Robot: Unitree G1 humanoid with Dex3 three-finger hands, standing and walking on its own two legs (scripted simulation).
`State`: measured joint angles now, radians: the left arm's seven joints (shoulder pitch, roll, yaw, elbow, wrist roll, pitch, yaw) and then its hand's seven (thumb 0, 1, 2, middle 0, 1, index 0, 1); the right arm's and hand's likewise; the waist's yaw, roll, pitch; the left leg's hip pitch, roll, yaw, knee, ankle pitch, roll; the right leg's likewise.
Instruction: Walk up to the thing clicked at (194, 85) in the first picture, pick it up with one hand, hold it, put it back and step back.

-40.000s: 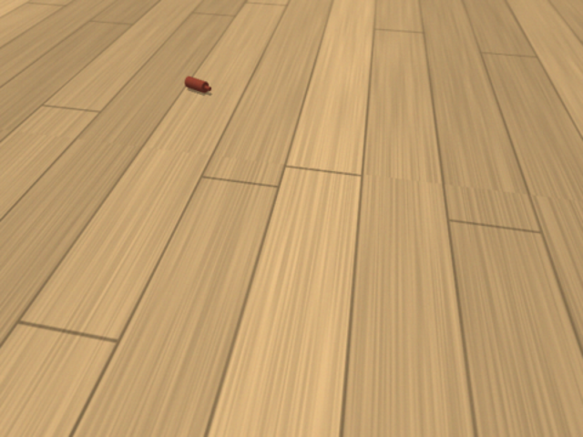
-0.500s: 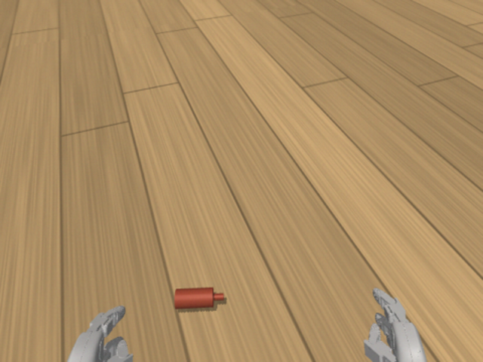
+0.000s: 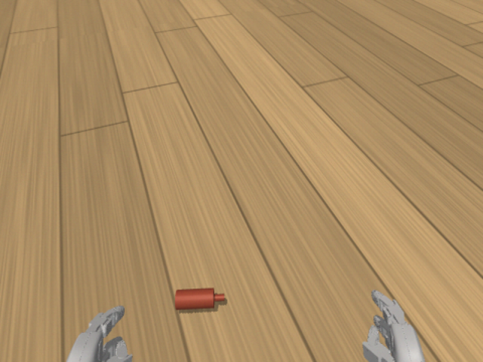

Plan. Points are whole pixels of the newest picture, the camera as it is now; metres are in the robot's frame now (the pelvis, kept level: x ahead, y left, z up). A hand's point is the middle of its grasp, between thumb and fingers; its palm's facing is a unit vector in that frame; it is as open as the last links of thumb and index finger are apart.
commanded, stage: home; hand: left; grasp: from above
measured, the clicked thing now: (200, 298) +0.47 +0.15 -0.68
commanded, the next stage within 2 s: stand in 0.56 s
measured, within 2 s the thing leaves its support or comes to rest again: neither
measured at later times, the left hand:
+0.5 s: hand out of the picture +0.15 +0.17 -0.04, palm faces +0.05 -0.98 -0.20, open 7.4 cm
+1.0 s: hand out of the picture +0.08 +0.23 -0.11, palm faces +0.04 -0.94 -0.34, open 7.4 cm
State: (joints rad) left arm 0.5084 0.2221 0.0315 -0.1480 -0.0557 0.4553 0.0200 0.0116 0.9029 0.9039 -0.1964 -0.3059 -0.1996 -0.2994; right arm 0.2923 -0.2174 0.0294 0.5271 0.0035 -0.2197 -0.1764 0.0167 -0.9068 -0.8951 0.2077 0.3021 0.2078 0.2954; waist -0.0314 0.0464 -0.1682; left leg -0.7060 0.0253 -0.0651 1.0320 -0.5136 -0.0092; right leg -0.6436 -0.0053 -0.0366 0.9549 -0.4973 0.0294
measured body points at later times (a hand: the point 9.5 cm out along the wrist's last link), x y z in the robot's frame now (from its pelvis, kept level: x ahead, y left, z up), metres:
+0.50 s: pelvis -0.01 +0.00 +0.00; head +0.01 +0.00 +0.45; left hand +0.15 +0.23 -0.03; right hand +0.16 -0.25 -0.06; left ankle +0.00 +0.12 -0.68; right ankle -0.01 -0.14 -0.68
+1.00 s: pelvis -0.02 +0.00 +0.04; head +0.00 +0.00 +0.49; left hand +0.08 +0.28 -0.08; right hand +0.09 -0.28 -0.08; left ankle +0.00 +0.12 -0.68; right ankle -0.01 -0.14 -0.68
